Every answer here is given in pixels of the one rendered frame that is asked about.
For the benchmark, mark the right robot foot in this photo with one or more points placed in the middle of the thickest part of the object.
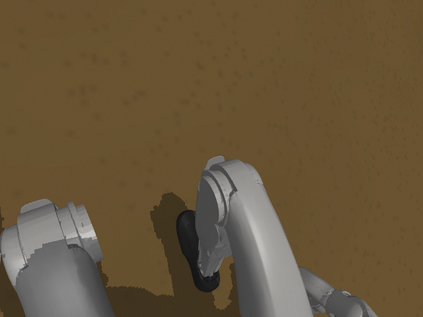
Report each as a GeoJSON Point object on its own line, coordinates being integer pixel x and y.
{"type": "Point", "coordinates": [188, 239]}

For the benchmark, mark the right robot arm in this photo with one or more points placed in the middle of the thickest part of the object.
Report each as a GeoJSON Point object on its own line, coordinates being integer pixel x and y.
{"type": "Point", "coordinates": [341, 304]}

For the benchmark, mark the right robot hand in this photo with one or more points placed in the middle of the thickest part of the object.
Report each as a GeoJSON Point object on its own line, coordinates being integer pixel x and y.
{"type": "Point", "coordinates": [318, 290]}

